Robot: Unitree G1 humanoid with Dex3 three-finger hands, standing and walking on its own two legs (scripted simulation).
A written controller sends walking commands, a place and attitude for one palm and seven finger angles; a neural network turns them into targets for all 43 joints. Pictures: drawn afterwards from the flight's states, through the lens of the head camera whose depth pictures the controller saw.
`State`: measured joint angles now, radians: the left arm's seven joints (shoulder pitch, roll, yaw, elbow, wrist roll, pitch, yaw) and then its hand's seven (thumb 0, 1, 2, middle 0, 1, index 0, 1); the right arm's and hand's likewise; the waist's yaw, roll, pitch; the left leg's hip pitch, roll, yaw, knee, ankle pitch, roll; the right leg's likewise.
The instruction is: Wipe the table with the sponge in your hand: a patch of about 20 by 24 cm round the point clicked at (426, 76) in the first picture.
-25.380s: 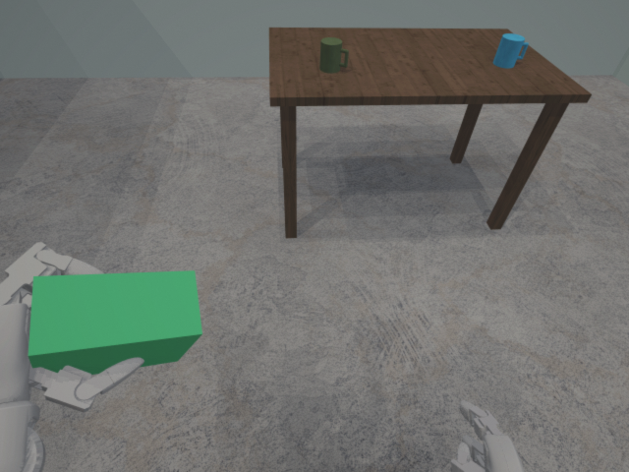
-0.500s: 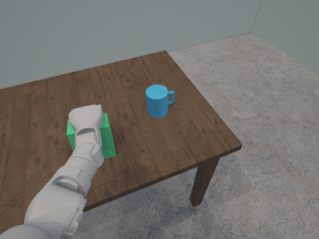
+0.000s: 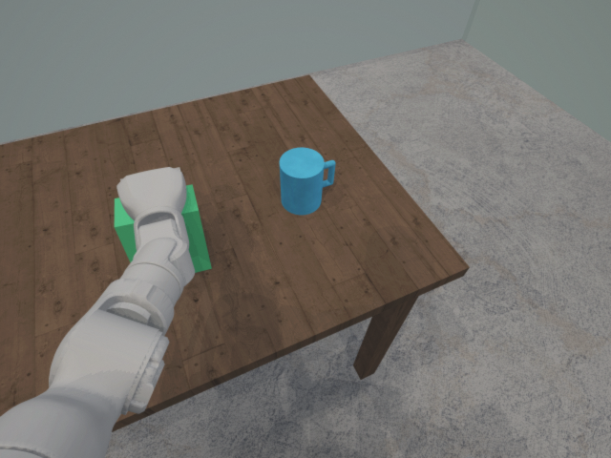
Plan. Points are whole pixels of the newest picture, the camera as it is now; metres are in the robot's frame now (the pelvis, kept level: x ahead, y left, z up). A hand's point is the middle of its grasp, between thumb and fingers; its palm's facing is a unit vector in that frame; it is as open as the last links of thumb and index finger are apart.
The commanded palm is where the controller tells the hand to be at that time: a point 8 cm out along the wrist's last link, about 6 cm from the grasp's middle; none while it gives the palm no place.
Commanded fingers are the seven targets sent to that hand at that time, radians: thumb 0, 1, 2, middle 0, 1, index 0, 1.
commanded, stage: wipe forward along the third lane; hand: left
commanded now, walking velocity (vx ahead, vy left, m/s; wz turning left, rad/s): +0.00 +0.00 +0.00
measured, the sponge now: (169, 245) +0.44 +0.22 -0.02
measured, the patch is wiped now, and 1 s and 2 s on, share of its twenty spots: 0.95 0.95 0.95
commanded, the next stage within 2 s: wipe back along the third lane in 0.18 s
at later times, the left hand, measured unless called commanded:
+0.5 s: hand (154, 207) +0.47 +0.23 +0.03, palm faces -0.06 +0.02 -1.00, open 10.6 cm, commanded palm +0.44 +0.21 +0.07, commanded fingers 0.00 0.10 1.30 -1.20 -1.60 -1.20 -1.60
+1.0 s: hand (160, 232) +0.43 +0.21 +0.03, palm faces -0.04 +0.00 -1.00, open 10.6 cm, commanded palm +0.38 +0.19 +0.07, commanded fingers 0.00 0.10 1.30 -1.20 -1.60 -1.20 -1.60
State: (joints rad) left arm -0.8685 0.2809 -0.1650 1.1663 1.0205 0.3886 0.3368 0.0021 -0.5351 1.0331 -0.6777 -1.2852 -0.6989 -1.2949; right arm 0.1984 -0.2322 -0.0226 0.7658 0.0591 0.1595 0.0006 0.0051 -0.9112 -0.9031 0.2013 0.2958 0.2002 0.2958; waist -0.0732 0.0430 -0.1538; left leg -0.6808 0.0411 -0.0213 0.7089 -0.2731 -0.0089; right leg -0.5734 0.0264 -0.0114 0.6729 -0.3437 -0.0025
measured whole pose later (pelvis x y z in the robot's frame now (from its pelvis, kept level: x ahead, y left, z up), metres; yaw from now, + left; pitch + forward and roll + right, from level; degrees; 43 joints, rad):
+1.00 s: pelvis +0.03 +0.01 +0.01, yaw +1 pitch +11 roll -2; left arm -0.66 0.19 -0.29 0.94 0.99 0.47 0.35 0.01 -0.52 1.03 -0.65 -1.30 -0.67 -1.32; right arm 0.11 -0.22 -0.02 0.71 0.06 0.21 0.03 0.00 -0.91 -0.90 0.20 0.30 0.20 0.30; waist 0.01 0.04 -0.17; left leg -0.55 0.02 -0.03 0.66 -0.30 0.00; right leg -0.42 0.01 -0.02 0.59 -0.36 0.00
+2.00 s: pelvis +0.01 -0.01 +0.01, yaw +2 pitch +3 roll +0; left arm -0.28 0.16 -0.41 0.51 1.01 0.53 0.30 0.00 -0.51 1.03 -0.63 -1.32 -0.65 -1.33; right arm 0.06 -0.23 0.00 0.66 0.09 0.24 0.04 0.01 -0.91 -0.90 0.20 0.30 0.20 0.30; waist 0.06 0.06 -0.14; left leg -0.40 0.03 -0.03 0.62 -0.27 -0.02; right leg -0.30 0.01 -0.02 0.61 -0.36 -0.02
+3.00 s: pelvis +0.01 -0.02 +0.01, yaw +1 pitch +1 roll +0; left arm -0.07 0.30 -0.20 0.31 1.00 0.37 0.21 -0.01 -0.52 1.03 -0.65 -1.31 -0.67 -1.32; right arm 0.07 -0.24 0.00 0.67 0.08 0.14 -0.02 0.01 -0.91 -0.90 0.20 0.30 0.20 0.30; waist 0.08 0.07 -0.09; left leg -0.35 0.04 -0.03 0.59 -0.26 -0.03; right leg -0.26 0.03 -0.02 0.59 -0.35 -0.03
